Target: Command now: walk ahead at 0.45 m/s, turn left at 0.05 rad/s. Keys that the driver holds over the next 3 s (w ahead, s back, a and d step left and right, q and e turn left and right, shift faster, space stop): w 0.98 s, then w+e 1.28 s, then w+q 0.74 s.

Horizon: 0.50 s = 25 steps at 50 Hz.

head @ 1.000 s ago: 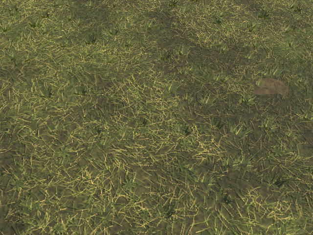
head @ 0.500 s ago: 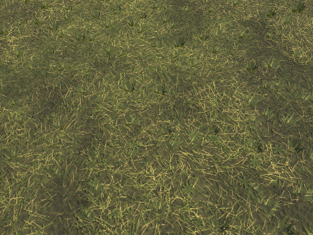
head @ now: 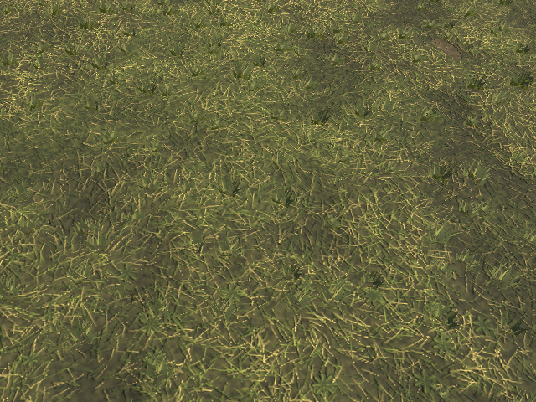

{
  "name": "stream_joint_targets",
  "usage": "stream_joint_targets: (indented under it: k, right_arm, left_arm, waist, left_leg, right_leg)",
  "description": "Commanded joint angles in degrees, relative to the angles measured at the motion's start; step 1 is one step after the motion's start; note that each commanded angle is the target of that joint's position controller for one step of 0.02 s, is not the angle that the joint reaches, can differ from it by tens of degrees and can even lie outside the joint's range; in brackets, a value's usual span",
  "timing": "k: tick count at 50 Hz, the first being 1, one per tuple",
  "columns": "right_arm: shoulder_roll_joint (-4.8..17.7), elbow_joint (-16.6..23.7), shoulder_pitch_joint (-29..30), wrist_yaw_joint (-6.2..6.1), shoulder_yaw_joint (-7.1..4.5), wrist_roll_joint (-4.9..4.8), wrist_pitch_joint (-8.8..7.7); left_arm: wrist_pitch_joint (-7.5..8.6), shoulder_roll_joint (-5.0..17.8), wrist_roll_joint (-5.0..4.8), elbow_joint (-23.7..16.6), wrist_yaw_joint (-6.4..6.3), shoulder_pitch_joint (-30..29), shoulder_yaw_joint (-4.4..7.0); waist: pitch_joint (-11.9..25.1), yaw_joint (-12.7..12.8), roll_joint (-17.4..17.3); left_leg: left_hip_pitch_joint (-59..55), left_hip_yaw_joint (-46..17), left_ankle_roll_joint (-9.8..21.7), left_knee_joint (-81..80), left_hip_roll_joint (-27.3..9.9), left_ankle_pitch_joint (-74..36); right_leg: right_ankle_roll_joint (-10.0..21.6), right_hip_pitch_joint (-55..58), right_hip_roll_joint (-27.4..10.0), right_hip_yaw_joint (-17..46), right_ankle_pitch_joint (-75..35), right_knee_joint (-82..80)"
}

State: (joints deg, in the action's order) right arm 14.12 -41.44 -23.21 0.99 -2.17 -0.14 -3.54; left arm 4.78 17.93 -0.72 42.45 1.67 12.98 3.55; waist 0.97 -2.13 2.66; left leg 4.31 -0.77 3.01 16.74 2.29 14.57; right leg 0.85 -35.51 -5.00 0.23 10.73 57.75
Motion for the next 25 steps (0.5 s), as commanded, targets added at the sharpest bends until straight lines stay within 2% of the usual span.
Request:
stream_joint_targets:
  k: [1, 3, 6, 9, 10, 11, 12, 13, 14, 15, 16, 17, 18, 19, 20, 21, 22, 23, 25]
  right_arm:
    - [8.7, 2.5, 1.0, -0.66, -2.19, -0.15, -0.86]
    - [9.3, 1.2, -0.5, -1.10, -2.22, -0.25, -0.74]
    - [10.6, -0.7, -3.2, -1.34, -2.47, -0.66, -0.82]
    - [11.2, -2.4, -4.1, -1.47, -2.69, -1.16, -0.38]
    - [11.5, -2.8, -4.0, -1.58, -2.81, -1.20, -0.11]
    - [12.2, -2.9, -3.8, -1.72, -2.99, -1.08, 0.15]
    - [13.0, -3.1, -3.5, -1.88, -3.18, -0.91, 0.51]
    - [12.7, -3.0, -2.7, -2.07, -2.93, -0.63, 1.02]
    - [11.5, -1.7, -2.6, -2.33, -2.26, 0.27, 1.03]
    - [3.3, -0.6, -10.4, -1.64, 0.01, 0.25, 0.01]
    - [7.4, -1.9, -8.5, -1.28, -0.62, -0.76, -1.33]
    - [11.0, 0.3, -1.3, -0.89, -1.80, -2.53, -1.88]
    - [10.8, 1.4, 2.9, -0.95, -1.51, -2.45, -2.30]
    - [10.0, 1.7, 5.0, -1.16, -1.60, -1.47, -2.33]
    - [9.5, 1.3, 4.1, -1.24, -1.83, -0.97, -1.75]
    - [8.3, 0.7, 2.3, -1.26, -1.66, -0.95, -1.03]
    - [7.0, 0.2, 1.2, -1.37, -1.40, -0.86, -0.38]
    - [6.4, 0.3, 1.5, -1.49, -1.28, -0.65, 0.12]
    - [6.3, 1.8, 5.7, -1.73, -1.15, 0.05, 0.26]
  left_arm:
    - [0.86, 1.7, 0.36, -5.5, 0.18, -7.3, -0.09]
    - [0.99, 0.5, 0.12, -6.8, 0.55, -11.8, -0.78]
    - [1.30, 0.5, -0.45, -8.5, 1.49, -17.3, -1.17]
    - [1.61, 1.7, -0.59, -9.8, 2.35, -19.4, -0.93]
    - [1.68, 2.3, -0.48, -9.8, 2.47, -18.8, -0.71]
    - [1.63, 3.3, -0.30, -9.5, 2.34, -17.0, -0.28]
    - [1.44, 4.7, -0.09, -8.8, 1.93, -13.3, 0.45]
    - [1.18, 6.9, -0.10, -6.7, 1.27, -4.7, 1.65]
    - [0.84, 9.7, 0.35, -4.5, 0.44, 6.1, 2.48]
    - [0.72, 14.7, 1.31, -3.3, 0.34, 11.3, 3.52]
    - [0.64, 9.5, 0.46, -2.8, 0.34, 12.1, 2.30]
    - [0.38, 7.4, 0.04, -2.9, -0.10, 7.5, 1.51]
    - [0.22, 6.3, 0.05, -3.2, -0.32, 3.7, 1.12]
    - [0.28, 5.3, 0.62, -3.3, -0.19, 0.9, 0.82]
    - [0.62, 4.1, 1.39, -3.6, -0.01, -0.9, 0.43]
    - [0.96, 3.7, 1.48, -3.5, 0.14, -1.8, 0.42]
    - [1.45, 3.8, 1.16, -3.0, 0.25, -2.1, 0.49]
    - [1.81, 4.0, 0.84, -2.4, 0.29, -2.1, 0.56]
    - [2.06, 5.3, 0.72, -1.3, -0.06, -1.2, 0.91]
  waist:
    - [-4.9, -0.5, -7.5]
    - [-5.6, -1.8, -8.0]
    - [-7.3, -3.2, -7.6]
    - [-7.7, -2.3, -7.7]
    - [-6.8, -1.4, -7.9]
    - [-4.8, -0.2, -8.8]
    - [-1.3, 2.1, -10.1]
    - [4.5, 6.8, -10.0]
    - [12.7, 11.1, -7.8]
    - [22.9, 7.3, 8.7]
    - [26.2, 9.3, 9.5]
    - [14.1, 8.7, 6.7]
    - [7.3, 7.0, 1.3]
    - [3.0, 4.9, -1.5]
    - [1.5, 2.6, -0.4]
    - [1.5, 1.2, 1.0]
    - [1.2, 0.4, 1.4]
    - [0.1, -0.1, 1.5]
    - [-2.3, 0.5, 1.0]
  left_leg:
    - [-3.1, -9.1, 8.6, -8.8, -12.7, -17.1]
    - [-0.9, -6.4, 7.8, -9.3, -11.7, -17.6]
    - [-0.8, -6.0, 7.6, -9.9, -13.0, -15.6]
    - [-6.6, -6.3, 6.8, -7.2, -15.8, -21.0]
    - [-8.6, -6.0, 6.2, -5.3, -16.2, -26.1]
    - [-10.2, -5.6, 5.6, -2.0, -16.1, -35.7]
    - [-11.1, -5.0, 4.9, 3.5, -15.6, -47.3]
    - [-8.8, -2.9, 3.6, 13.8, -13.5, -54.7]
    - [3.4, -2.6, 2.0, 29.0, -11.6, -43.1]
    - [27.4, -1.8, -2.4, 53.8, -0.4, -1.3]
    - [33.4, -9.8, -2.0, 60.7, 1.0, 17.3]
    - [38.5, -7.9, -1.9, 62.4, -2.6, 14.5]
    - [37.6, -5.6, -1.6, 59.1, -5.7, 9.2]
    - [35.7, -4.4, -1.7, 55.5, -7.6, 5.9]
    - [31.9, -4.6, -1.7, 53.2, -9.3, 3.7]
    - [29.1, -4.6, -2.1, 51.9, -9.8, 2.7]
    - [27.9, -4.2, -2.6, 50.5, -10.1, 2.3]
    - [28.0, -3.8, -3.1, 48.5, -10.5, 1.5]
    - [30.9, -3.3, -4.3, 43.2, -11.1, -3.7]
  right_leg:
    - [-1.7, -10.3, -0.8, 0.1, -8.2, -7.9]
    - [-2.1, -6.2, 0.6, -1.0, -13.7, -15.8]
    - [-1.2, -2.4, 2.3, -1.6, -17.3, -23.4]
    - [1.2, -2.3, 3.0, -0.9, -14.1, -27.5]
    - [2.1, -0.7, 3.6, -1.2, -12.1, -28.4]
    - [3.1, 2.8, 5.0, -2.2, -9.6, -28.5]
    - [4.4, 8.8, 6.9, -3.7, -7.3, -28.2]
    - [6.3, 20.7, 8.1, -5.0, -8.5, -29.2]
    - [9.7, 40.6, 0.5, 2.7, -11.2, -25.5]
    - [19.6, 63.0, -15.7, 32.3, 1.2, -28.8]
    - [19.8, 63.1, -17.6, 44.9, 7.4, -37.7]
    - [16.7, 54.2, -15.3, 35.1, 8.5, -39.4]
    - [14.9, 44.0, -13.0, 27.4, 4.3, -40.9]
    - [14.0, 35.6, -10.7, 22.7, -0.5, -42.7]
    - [13.6, 29.8, -8.7, 19.0, -4.2, -44.7]
    - [14.0, 26.3, -7.9, 17.2, -5.0, -46.6]
    - [14.6, 24.0, -7.4, 15.3, -6.2, -48.1]
    - [14.8, 22.0, -7.1, 13.2, -7.1, -49.3]
    - [14.9, 20.7, -6.6, 10.3, -8.6, -51.1]
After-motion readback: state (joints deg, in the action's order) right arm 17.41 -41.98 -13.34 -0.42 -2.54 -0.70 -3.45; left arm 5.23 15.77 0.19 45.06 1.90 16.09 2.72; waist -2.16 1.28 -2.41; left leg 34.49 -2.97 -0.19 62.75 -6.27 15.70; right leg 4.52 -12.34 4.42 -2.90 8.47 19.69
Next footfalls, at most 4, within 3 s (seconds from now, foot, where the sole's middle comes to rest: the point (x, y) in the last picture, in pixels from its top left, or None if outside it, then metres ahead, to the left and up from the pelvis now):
0.28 right None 0.34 -0.13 -0.78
0.80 left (210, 361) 0.62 0.11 -0.78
1.34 right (300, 267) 0.90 -0.14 -0.78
1.84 left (262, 185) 1.23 -0.04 -0.78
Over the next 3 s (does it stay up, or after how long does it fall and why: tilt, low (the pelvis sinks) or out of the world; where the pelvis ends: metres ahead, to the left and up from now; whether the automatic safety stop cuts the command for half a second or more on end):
stays up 1.55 -0.44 -0.02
